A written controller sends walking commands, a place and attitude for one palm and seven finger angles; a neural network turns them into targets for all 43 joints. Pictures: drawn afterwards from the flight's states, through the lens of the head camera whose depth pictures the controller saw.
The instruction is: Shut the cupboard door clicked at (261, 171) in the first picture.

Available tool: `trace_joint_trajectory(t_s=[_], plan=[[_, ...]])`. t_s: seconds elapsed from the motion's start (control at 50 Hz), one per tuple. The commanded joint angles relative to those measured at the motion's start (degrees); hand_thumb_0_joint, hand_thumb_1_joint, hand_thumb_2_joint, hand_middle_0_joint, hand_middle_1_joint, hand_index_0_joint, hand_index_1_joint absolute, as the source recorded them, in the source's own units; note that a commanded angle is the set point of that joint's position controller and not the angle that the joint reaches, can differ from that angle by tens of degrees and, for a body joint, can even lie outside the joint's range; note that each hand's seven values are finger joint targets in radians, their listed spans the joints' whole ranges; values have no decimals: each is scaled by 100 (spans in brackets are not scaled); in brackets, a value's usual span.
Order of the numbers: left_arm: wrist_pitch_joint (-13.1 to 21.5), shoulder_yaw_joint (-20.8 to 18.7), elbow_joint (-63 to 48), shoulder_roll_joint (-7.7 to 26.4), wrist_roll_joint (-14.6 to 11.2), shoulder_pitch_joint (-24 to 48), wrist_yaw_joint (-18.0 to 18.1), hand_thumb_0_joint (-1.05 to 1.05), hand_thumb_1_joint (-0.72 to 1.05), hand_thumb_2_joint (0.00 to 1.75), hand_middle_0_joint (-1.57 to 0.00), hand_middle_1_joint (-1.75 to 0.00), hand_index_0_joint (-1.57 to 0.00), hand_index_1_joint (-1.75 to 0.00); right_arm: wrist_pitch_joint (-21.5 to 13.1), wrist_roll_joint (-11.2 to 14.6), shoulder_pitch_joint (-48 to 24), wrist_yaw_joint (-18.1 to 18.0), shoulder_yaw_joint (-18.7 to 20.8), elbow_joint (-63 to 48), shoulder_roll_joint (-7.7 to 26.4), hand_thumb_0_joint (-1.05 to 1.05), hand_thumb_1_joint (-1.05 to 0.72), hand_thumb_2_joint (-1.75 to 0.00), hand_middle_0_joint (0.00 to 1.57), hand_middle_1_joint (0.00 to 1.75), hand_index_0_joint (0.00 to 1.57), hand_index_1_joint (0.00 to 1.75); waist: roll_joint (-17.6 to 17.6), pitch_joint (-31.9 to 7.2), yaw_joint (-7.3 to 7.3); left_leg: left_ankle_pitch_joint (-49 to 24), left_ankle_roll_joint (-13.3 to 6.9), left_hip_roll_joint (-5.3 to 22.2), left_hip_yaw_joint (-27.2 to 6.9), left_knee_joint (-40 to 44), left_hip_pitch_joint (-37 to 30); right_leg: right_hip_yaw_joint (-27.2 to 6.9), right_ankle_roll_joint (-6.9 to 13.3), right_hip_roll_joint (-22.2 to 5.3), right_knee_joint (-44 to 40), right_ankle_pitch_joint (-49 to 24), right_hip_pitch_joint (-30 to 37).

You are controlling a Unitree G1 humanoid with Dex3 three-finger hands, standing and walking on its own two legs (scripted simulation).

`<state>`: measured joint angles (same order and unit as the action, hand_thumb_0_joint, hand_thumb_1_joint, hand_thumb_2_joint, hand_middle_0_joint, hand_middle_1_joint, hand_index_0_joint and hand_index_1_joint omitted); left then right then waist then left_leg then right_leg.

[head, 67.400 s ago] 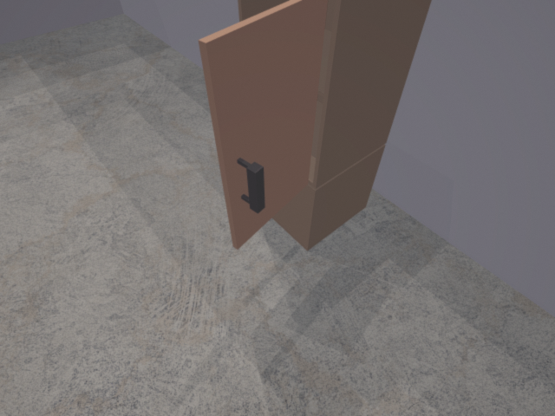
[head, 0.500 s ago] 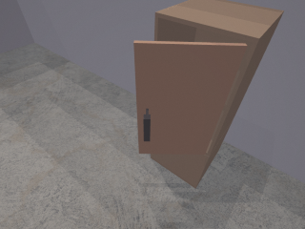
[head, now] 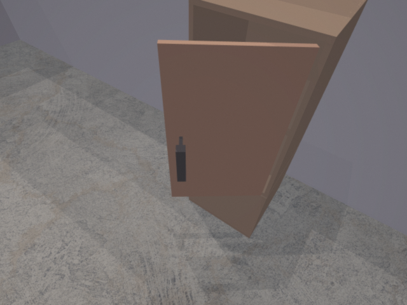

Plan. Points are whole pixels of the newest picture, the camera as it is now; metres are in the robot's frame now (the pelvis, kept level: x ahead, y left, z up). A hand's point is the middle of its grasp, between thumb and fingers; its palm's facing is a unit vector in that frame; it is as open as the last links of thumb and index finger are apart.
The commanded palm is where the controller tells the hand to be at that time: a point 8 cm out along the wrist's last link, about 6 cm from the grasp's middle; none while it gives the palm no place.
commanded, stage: shuffle to correct the standing spot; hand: left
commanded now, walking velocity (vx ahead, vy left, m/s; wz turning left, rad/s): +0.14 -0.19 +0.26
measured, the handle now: (181, 158) +0.53 +0.10 -0.09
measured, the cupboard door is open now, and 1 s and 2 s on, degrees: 37 37 37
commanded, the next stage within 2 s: come to a stop and stand still in 0.78 s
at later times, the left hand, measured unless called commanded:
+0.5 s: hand out of the picture +0.08 +0.14 -0.18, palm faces +0.09 -0.99 -0.14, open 7.3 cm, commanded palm none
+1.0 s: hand (185, 297) +0.19 +0.05 -0.20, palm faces +0.13 -0.98 -0.15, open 7.2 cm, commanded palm none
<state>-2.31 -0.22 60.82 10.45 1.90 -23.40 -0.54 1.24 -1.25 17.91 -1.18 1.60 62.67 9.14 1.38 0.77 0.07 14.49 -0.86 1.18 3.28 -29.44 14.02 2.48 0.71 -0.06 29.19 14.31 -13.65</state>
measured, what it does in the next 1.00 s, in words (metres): walks ahead: right foot, then left foot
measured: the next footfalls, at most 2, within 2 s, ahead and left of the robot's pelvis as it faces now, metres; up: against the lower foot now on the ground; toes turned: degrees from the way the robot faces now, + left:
right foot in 0.70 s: +0.19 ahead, -0.29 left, +0.00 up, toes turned +1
left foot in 0.96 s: +0.17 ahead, -0.05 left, +0.00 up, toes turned +14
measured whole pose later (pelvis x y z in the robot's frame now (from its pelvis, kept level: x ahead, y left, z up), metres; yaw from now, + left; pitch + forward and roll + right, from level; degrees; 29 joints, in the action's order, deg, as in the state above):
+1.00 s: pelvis +0.14 -0.13 -0.02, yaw +5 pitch +0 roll -2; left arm -3.3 -3.2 55.0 10.3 0.9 -11.4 1.6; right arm 0.0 -1.8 13.8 -2.6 3.4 57.2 9.2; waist 2.6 3.3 -0.7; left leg 21.4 -3.4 2.7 8.6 -40.4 18.4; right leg 6.7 0.3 -0.7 42.6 23.7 -21.3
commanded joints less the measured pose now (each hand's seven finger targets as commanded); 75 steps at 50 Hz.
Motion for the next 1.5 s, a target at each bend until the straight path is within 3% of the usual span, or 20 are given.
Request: trace_joint_trajectory(t_s=[0.0,0.08,0.2,0.22,0.24,0.26,0.4,0.6,0.64,0.68,0.76,0.9,0.94,0.96,1.1,1.18,1.26,1.38,1.44,1.48], plan=[[158,-231,-164,681,-2,-715,133,0,90,90,-20,-30,-20,-30,-158,20,-107,-98,147,-381,580,0,-90,-90,20,30,20,30,843,427,184,1160,-128,146,-118,-379,1502,-1311,498,-948,-1357,1327,639],[199,-286,-211,500,14,-548,238,0,90,90,-20,-30,-20,-30,-139,34,-98,-90,184,-348,321,0,-90,-90,20,30,20,30,458,629,47,1332,-101,208,92,-2706,1801,-1515,1191,-1558,-1838,537,339],[178,-235,-195,302,2,-247,245,0,90,90,-20,-30,-20,-30,-276,11,690,-104,97,-102,-25,0,-90,-90,20,30,20,30,128,154,-271,-15,-5,173,480,52,-182,-321,801,-963,-387,-931,-112],[165,-199,-196,94,-34,-312,211,0,90,90,-20,-30,-20,-30,-325,-10,1136,-153,153,46,253,0,-90,-90,20,30,20,30,-557,42,-384,-525,-123,673,-224,656,-995,-72,490,-617,559,-538,-653],[171,-150,-280,-162,-47,-459,167,0,90,90,-20,-30,-20,-30,-352,-61,1459,-216,276,80,802,0,-90,-90,20,30,20,30,-1782,-82,-394,-1448,-620,2179,-2188,1200,-1652,396,48,-166,1633,942,-1840],[134,-164,-420,65,31,-142,167,0,90,90,-20,-30,-20,-30,-280,-68,1492,-260,315,78,1008,0,-90,-90,20,30,20,30,-1315,182,-478,-1827,-1143,2816,-2695,1414,-1326,0,27,-172,2707,1850,-2106],[-10,-312,-460,-58,19,248,20,0,90,90,-20,-30,-20,-30,-417,-39,592,-284,211,-199,697,0,-90,-90,20,30,20,30,-718,312,-63,-2643,-745,1808,-602,1305,-443,-372,-295,-475,3389,222,-1955],[-1,-400,-825,129,-38,927,-94,0,90,90,-20,-30,-20,-30,-201,-101,370,-192,520,-232,1077,0,-90,-90,20,30,20,30,-1175,316,-160,-1282,-416,1693,-307,818,-12,384,-315,-341,355,-72,-496],[94,-479,-596,455,-15,262,-72,0,90,90,-20,-30,-20,-30,-163,-71,401,-149,545,-233,1012,0,-90,-90,20,30,20,30,-372,-148,119,-567,-50,1204,78,-246,350,390,-234,-279,-582,-742,734],[145,-590,-526,1280,17,-143,69,0,90,90,-20,-30,-20,-30,-73,-2,374,-137,355,-482,306,0,-90,-90,20,30,20,30,2018,-618,314,2524,238,86,457,-2917,1800,-1437,630,-2024,-984,-2352,1530],[50,-495,-838,737,40,999,201,0,90,90,-20,-30,-20,-30,31,-3,202,-148,383,-449,527,0,-90,-90,20,30,20,30,1299,-133,-31,1664,161,460,-38,-4024,1702,-585,995,-1529,-1075,-1126,240],[-14,-388,-855,456,-68,978,222,0,90,90,-20,-30,-20,-30,-77,-24,820,-147,215,-368,248,0,-90,-90,20,30,20,30,-121,-291,-367,-336,152,315,200,211,-689,-278,597,-1085,195,-1022,-754],[-8,-293,-971,72,-130,837,190,0,90,90,-20,-30,-20,-30,-160,-89,666,-179,329,-539,1016,0,-90,-90,20,30,20,30,-2211,49,-281,-2067,-886,2372,-2306,1333,-475,92,-124,-160,1909,1737,-1633],[-21,-331,-958,337,-104,931,191,0,90,90,-20,-30,-20,-30,-142,-113,267,-162,296,-663,1043,0,-90,-90,20,30,20,30,-1461,121,-215,-1956,-1196,2430,-1973,1293,184,-387,-89,-291,2532,1752,-1094],[144,-210,-526,102,-108,665,224,0,90,90,-20,-30,-20,-30,-185,4,-301,-152,226,-584,780,0,-90,-90,20,30,20,30,-686,-180,49,-4032,-651,1234,-333,305,-1056,139,-250,-266,144,195,-246],[275,-274,-434,702,-46,427,305,0,90,90,-20,-30,-20,-30,-61,111,-204,-53,252,-670,445,0,-90,-90,20,30,20,30,702,-267,-51,-271,122,265,224,-276,-29,-1158,418,-1637,-448,-4076,664],[234,-309,-425,772,-22,470,336,0,90,90,-20,-30,-20,-30,120,63,-593,-21,262,-684,372,0,-90,-90,20,30,20,30,1242,44,139,1286,208,17,34,-1286,445,-1415,887,-1858,-859,-3471,433],[206,-454,-452,950,22,490,356,0,90,90,-20,-30,-20,-30,93,98,-614,31,260,-711,356,0,-90,-90,20,30,20,30,876,-172,203,1228,263,-85,-104,-1169,539,-1302,967,-1808,-693,-3165,716],[163,-463,-528,896,-32,788,328,0,90,90,-20,-30,-20,-30,-16,108,-25,27,231,-525,295,0,-90,-90,20,30,20,30,793,-348,-87,-77,221,-98,68,538,-746,-958,465,-1401,-341,-1848,-17],[101,-366,-615,340,-88,744,272,0,90,90,-20,-30,-20,-30,-125,31,50,-2,296,-534,792,0,-90,-90,20,30,20,30,-1123,-315,-64,-492,-204,1161,-1393,1351,-999,-161,-132,-432,453,527,-819]])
